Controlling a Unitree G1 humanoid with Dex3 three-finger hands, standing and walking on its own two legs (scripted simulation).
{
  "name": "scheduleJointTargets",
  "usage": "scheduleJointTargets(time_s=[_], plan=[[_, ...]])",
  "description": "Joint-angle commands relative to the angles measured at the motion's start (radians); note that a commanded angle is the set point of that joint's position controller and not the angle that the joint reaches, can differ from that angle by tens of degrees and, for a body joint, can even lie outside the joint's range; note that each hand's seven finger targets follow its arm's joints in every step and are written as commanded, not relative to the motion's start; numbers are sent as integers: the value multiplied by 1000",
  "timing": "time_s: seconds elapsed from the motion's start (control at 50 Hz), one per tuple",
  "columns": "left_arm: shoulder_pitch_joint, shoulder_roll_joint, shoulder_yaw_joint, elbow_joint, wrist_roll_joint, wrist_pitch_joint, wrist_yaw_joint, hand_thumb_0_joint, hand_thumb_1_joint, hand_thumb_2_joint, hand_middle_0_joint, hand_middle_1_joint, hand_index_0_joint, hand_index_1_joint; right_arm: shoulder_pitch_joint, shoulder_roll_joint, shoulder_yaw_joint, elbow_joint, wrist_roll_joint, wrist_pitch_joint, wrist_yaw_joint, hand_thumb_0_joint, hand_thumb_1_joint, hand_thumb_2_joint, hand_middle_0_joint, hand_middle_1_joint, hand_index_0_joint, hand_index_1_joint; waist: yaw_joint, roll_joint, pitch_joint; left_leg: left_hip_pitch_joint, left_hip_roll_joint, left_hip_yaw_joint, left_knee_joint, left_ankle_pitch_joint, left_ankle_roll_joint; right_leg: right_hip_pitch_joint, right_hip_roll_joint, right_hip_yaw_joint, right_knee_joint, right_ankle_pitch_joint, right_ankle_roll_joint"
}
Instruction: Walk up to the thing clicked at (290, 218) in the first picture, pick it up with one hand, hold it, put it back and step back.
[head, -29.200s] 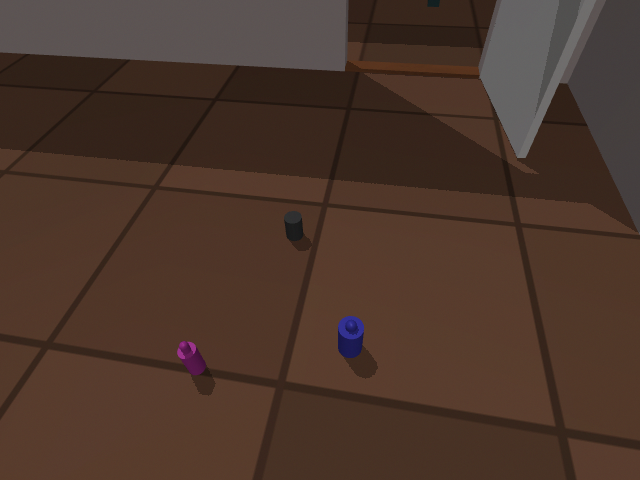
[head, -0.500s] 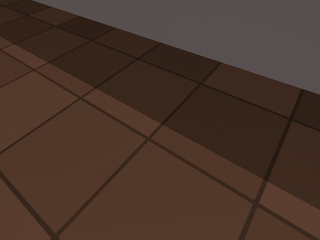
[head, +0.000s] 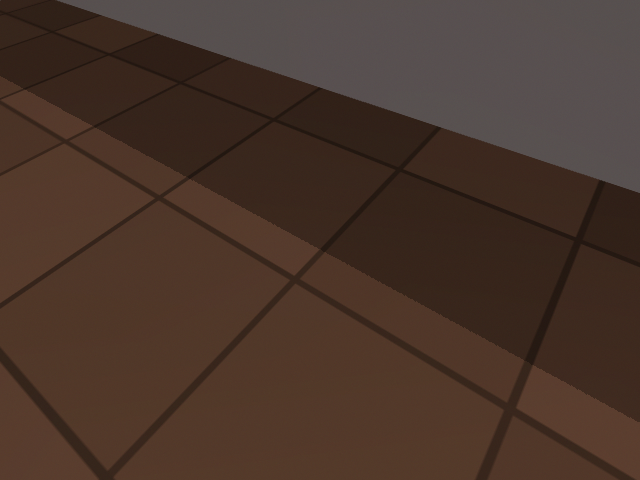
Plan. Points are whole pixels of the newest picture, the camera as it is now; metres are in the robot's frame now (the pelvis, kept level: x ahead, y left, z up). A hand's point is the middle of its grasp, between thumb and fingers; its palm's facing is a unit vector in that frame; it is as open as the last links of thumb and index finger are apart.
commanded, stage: walk up
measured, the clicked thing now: out of the picture -0.17 -1.01 -0.73
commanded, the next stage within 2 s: none
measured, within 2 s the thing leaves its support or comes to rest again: neither
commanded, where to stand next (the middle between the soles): +0.81 -0.02 m, yaw +0 degrees
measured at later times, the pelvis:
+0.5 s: pelvis +0.12 +0.05 -0.01, yaw -1 degrees
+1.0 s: pelvis +0.35 +0.00 -0.01, yaw -3 degrees
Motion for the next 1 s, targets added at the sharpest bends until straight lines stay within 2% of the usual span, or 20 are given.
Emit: scheduleJointTargets(time_s=[0.0,0.06,0.1,0.16,0.2,0.22,0.24,0.26,0.28,0.32,0.36,0.44,0.6,0.64,0.68,0.7,0.72,0.74,0.82,0.98], plan=[[23,305,102,-111,22,-36,-22,0,900,900,-200,-300,-200,-300,-9,-277,-88,-117,-27,-41,14,0,-900,-900,200,300,200,300,29,-25,-17,-219,54,-65,82,-464,104,-9,-107,178,2,-536,-99],[99,354,130,-130,23,-45,-25,0,900,900,-200,-300,-200,-300,-98,-230,-91,-185,-36,-43,27,0,-900,-900,200,300,200,300,97,-183,124,-528,16,25,431,-259,45,82,-327,455,-220,-553,-235],[133,360,136,-151,26,-53,-26,0,900,900,-200,-300,-200,-300,-77,-238,-95,-196,-29,-57,32,0,-900,-900,200,300,200,300,97,-130,94,-563,62,-26,417,-268,51,175,-344,451,-204,-386,-279],[12,349,128,-214,31,-43,-36,0,900,900,-200,-300,-200,-300,56,-240,-115,-184,-23,-70,48,0,-900,-900,200,300,200,300,6,-185,28,-262,74,-31,277,-265,60,-52,-253,283,-142,-422,-212],[-116,300,111,-263,20,-30,-44,0,900,900,-200,-300,-200,-300,288,-253,-143,-113,-25,-74,40,0,-900,-900,200,300,200,300,-137,-106,-21,120,14,50,125,-37,40,-328,-117,98,77,-434,-124],[-115,233,93,-281,20,-23,-45,0,900,900,-200,-300,-200,-300,418,-299,-169,-75,-34,-74,24,0,-900,-900,200,300,200,300,-199,106,-56,307,33,-35,38,-100,39,-511,-6,-14,365,-462,-90],[-77,159,68,-299,16,-23,-38,0,900,900,-200,-300,-200,-300,477,-393,-191,-83,-50,-76,9,0,-900,-900,200,300,200,300,-220,342,-49,328,256,-442,-119,-394,59,-708,141,36,693,-473,-56],[-37,224,85,-282,9,-18,-28,0,900,900,-200,-300,-200,-300,295,-416,-186,-159,-41,-82,4,0,-900,-900,200,300,200,300,-141,171,-2,127,377,-654,-228,-583,135,-654,91,177,762,-353,-56],[17,283,92,-264,4,-18,-26,0,900,900,-200,-300,-200,-300,191,-413,-177,-195,-25,-84,6,0,-900,-900,200,300,200,300,-74,121,62,7,405,-617,-246,-635,197,-596,2,230,748,-265,-62],[103,295,92,-213,-9,-27,-35,0,900,900,-200,-300,-200,-300,92,-337,-145,-229,-18,-92,8,0,-900,-900,200,300,200,300,1,94,71,18,299,-396,-185,-463,195,-541,-28,197,719,-171,-42],[135,295,98,-183,-3,-31,-44,0,900,900,-200,-300,-200,-300,123,-292,-135,-247,-13,-103,10,0,-900,-900,200,300,200,300,-10,101,69,16,234,-242,-179,-285,159,-489,-33,166,651,-102,-24],[77,270,87,-228,-2,-33,-61,0,900,900,-200,-300,-200,-300,181,-302,-133,-246,-6,-108,13,0,-900,-900,200,300,200,300,-27,111,122,25,230,-123,-191,-95,193,-490,-48,119,490,-28,12],[-74,216,79,-306,-2,-40,-75,0,900,900,-200,-300,-200,-300,247,-312,-132,-288,0,-88,9,0,-900,-900,200,300,200,300,-60,114,77,33,205,1,-45,299,172,-281,-31,-25,231,87,-50],[-8,221,91,-295,-5,-42,-67,0,900,900,-200,-300,-200,-300,252,-310,-132,-305,-1,-82,2,0,-900,-900,200,300,200,300,-24,88,12,69,206,-7,89,440,163,-176,-7,-30,207,36,-68],[176,275,120,-254,-2,-54,-51,0,900,900,-200,-300,-200,-300,279,-263,-110,-324,2,-79,0,0,-900,-900,200,300,200,300,70,-56,-118,-60,124,63,433,444,125,148,19,-42,153,15,-103],[305,349,149,-237,0,-59,-39,0,900,900,-200,-300,-200,-300,322,-213,-91,-340,6,-82,1,0,-900,-900,200,300,200,300,115,-230,-212,-247,41,100,711,191,91,336,-150,214,116,-138,-147],[344,418,160,-247,-11,-62,-33,0,900,900,-200,-300,-200,-300,340,-221,-91,-348,21,-78,0,0,-900,-900,200,300,200,300,123,-330,-230,-469,-96,54,880,-272,63,436,-387,677,-32,-121,-276],[263,412,161,-272,-25,-59,-29,0,900,900,-200,-300,-200,-300,305,-303,-107,-325,12,-71,-10,0,-900,-900,200,300,200,300,110,-235,-179,-504,-20,-29,951,-323,65,352,-421,713,-42,-152,-328],[136,286,121,-311,-36,-65,-11,0,900,900,-200,-300,-200,-300,309,-239,-94,-292,28,-68,3,0,-900,-900,200,300,200,300,13,-138,6,-379,31,-100,849,-116,62,-24,-220,248,-55,117,-196],[126,300,122,-383,-3,-92,-24,0,900,900,-200,-300,-200,-300,196,-227,-112,-336,-11,-58,47,0,-900,-900,200,300,200,300,20,-139,78,-426,84,-21,464,2,-9,-113,-205,120,-142,-144,-240]])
